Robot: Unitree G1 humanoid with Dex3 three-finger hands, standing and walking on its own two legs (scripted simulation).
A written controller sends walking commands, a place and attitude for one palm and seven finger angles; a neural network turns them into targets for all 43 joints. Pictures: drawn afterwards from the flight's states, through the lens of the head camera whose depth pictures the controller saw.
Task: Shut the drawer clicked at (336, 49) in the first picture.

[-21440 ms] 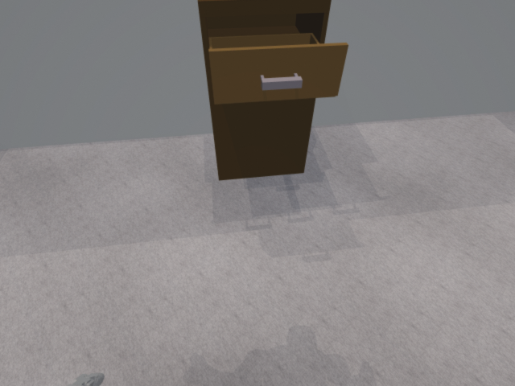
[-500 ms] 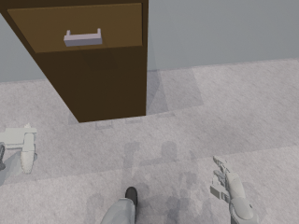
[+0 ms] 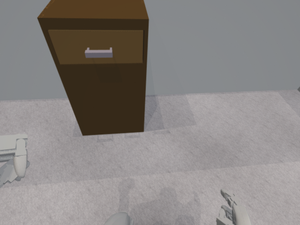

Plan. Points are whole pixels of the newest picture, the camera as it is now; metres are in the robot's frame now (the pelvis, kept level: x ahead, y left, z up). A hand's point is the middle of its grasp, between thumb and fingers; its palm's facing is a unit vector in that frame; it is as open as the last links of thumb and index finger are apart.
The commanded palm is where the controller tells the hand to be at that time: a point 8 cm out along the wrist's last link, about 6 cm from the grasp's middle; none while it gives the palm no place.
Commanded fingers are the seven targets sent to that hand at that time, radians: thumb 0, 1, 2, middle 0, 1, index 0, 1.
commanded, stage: stop stepping back and stand still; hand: left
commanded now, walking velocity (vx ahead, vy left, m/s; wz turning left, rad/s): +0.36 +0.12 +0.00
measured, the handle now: (99, 51) +0.87 +0.31 -0.01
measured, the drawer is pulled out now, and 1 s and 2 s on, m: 0.00 0.00 0.00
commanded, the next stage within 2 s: let the arm hang, fingers relaxed in 0.82 s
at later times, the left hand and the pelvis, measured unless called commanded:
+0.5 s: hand out of the picture +0.08 +0.23 +0.18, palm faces +0.41 -0.78 -0.47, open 3.2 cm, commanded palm +0.02 +0.27 +0.19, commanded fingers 0.00 0.90 0.90 -1.40 -1.60 -1.40 -1.60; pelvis -0.10 -0.01 +0.00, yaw +2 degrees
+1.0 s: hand out of the picture +0.09 +0.24 +0.07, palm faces +0.27 -0.82 -0.51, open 3.2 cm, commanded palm none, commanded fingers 0.00 0.90 0.90 -1.20 -1.38 -1.20 -1.38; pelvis -0.10 -0.01 -0.01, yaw +4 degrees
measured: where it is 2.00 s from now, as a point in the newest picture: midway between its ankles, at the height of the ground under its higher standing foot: outside the picture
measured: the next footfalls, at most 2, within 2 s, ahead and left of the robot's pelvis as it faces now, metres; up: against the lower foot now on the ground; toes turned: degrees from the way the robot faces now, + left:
left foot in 0.18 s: -0.02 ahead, +0.14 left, +0.00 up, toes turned +1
right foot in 0.40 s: +0.01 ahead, -0.11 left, +0.00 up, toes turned -3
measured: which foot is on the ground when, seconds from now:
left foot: up 0.00-0.16, down 0.18-0.38, up 0.40-0.62, down 0.64-1.00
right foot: down 0.00-0.18, up 0.20-0.38, down 0.40-0.64, up 0.66-0.90, down 0.92-1.00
